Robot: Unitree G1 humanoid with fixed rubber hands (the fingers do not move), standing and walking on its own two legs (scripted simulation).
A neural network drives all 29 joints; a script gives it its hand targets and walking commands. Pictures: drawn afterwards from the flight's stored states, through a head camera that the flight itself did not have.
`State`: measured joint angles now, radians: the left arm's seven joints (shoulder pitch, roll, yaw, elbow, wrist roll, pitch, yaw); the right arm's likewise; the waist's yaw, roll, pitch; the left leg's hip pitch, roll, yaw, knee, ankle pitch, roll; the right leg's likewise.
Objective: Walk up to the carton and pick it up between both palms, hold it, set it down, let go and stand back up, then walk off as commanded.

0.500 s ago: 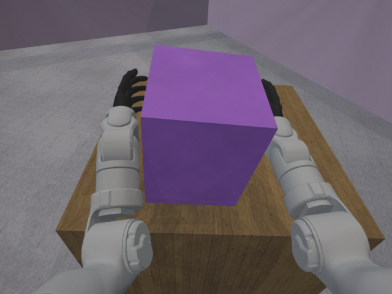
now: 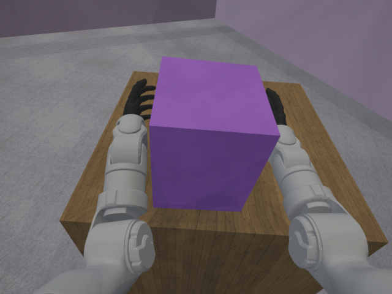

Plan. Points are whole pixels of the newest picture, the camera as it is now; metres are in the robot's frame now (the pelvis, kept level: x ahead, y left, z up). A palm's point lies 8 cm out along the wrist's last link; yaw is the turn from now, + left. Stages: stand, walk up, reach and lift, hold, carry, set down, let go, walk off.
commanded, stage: set down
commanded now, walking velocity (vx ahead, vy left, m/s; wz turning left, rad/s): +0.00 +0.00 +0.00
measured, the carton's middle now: (203, 138) +0.39 +0.03 +0.13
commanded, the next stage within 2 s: none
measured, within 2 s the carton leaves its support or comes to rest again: rests again in 1.20 s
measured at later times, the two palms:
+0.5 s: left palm (137, 129) +0.39 +0.17 +0.14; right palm (270, 132) +0.41 -0.12 +0.14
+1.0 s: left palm (140, 138) +0.40 +0.17 +0.11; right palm (266, 140) +0.42 -0.12 +0.11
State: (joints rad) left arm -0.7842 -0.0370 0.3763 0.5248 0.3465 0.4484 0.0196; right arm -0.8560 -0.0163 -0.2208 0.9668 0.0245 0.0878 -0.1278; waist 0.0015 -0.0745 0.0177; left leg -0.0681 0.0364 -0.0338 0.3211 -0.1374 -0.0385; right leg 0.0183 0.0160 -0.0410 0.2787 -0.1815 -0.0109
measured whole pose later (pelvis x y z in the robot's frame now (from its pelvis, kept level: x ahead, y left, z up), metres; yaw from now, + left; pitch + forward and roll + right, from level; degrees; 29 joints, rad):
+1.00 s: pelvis +0.01 +0.00 +0.00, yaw -2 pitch +2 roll +0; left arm -0.72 -0.11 0.45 0.63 0.37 0.23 0.05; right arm -0.81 0.00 -0.38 1.02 -0.20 -0.05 -0.04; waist 0.08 -0.05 -0.03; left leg -0.20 0.05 0.01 0.28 -0.12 -0.04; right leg -0.14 0.03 0.00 0.27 -0.16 -0.02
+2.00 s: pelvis +0.01 +0.00 +0.00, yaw -3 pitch +4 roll +0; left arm -0.69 -0.16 0.52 0.65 0.41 0.11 0.04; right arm -0.77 0.04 -0.50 0.96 -0.34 -0.12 0.02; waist 0.09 -0.05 -0.02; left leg -0.23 0.05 0.01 0.27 -0.10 -0.03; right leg -0.18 0.02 0.00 0.27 -0.15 -0.01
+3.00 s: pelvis +0.00 +0.00 +0.00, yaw -4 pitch +10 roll -1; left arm -0.76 0.01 0.27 0.91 0.13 -0.01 0.19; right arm -0.85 -0.10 -0.14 1.16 0.06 -0.14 -0.05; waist 0.11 -0.04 -0.07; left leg -0.43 0.08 0.03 0.40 -0.14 -0.04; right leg -0.36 0.05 0.02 0.34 -0.15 -0.02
